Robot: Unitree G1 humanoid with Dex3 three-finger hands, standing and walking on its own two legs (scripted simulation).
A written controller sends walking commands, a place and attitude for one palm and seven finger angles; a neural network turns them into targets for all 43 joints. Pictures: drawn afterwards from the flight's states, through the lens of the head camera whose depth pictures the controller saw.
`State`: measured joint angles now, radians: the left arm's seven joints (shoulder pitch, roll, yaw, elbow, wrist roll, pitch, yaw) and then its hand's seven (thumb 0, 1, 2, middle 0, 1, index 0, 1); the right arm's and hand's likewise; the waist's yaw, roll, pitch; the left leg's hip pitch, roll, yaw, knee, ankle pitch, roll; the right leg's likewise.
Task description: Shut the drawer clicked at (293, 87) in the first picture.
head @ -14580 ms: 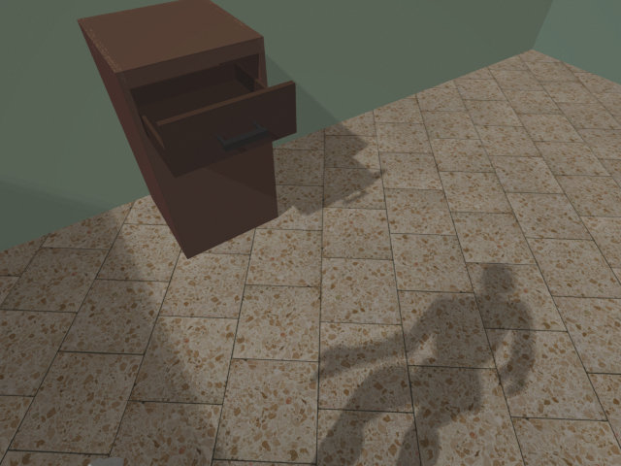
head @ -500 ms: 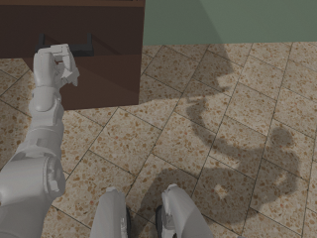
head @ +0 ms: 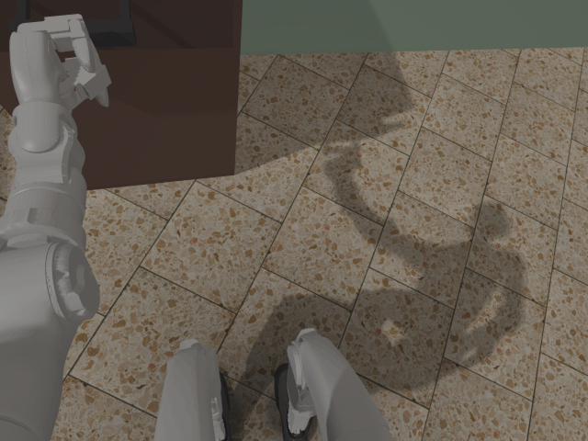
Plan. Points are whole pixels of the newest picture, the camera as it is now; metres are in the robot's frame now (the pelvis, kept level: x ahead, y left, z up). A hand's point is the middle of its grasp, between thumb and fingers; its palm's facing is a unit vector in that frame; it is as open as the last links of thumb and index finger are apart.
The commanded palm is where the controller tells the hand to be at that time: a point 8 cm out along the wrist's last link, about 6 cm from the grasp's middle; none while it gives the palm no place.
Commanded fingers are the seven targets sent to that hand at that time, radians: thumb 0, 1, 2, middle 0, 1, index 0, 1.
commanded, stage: push the drawer shut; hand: left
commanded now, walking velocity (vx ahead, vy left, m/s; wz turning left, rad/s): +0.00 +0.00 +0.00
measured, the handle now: (76, 19) +0.64 +0.21 +0.05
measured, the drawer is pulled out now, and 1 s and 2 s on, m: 0.06 0.00 0.00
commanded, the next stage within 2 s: pull the fist back off the drawer in 0.68 s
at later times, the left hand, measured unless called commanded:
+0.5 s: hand (98, 32) +0.62 +0.18 +0.05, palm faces +0.12 -0.99 -0.04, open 3.2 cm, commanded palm +0.63 +0.18 +0.05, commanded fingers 0.00 0.90 0.90 -1.40 -1.60 -1.40 -1.60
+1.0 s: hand (89, 24) +0.63 +0.19 +0.05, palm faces +0.10 -0.99 -0.05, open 3.0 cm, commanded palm +0.64 +0.17 +0.05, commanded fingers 0.00 0.90 0.90 -1.40 -1.60 -1.40 -1.60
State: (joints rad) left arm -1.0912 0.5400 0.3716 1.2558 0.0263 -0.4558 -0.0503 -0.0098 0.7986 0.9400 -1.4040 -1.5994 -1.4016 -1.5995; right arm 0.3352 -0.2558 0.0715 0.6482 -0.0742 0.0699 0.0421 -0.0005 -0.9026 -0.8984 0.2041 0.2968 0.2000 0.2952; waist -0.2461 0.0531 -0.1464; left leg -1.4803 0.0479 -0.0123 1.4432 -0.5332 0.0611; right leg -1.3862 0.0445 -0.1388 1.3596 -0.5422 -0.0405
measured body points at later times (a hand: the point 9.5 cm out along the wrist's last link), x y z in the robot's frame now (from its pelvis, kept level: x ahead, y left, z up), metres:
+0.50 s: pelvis +0.00 -0.01 -0.01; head +0.22 +0.04 +0.37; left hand +0.61 +0.24 +0.05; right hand -0.04 -0.26 -0.10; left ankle +0.05 +0.08 -0.58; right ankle +0.04 -0.11 -0.58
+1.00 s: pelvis -0.02 +0.00 -0.03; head +0.22 +0.06 +0.35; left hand +0.62 +0.25 +0.05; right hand -0.08 -0.24 -0.10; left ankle +0.05 +0.08 -0.58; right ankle +0.04 -0.11 -0.58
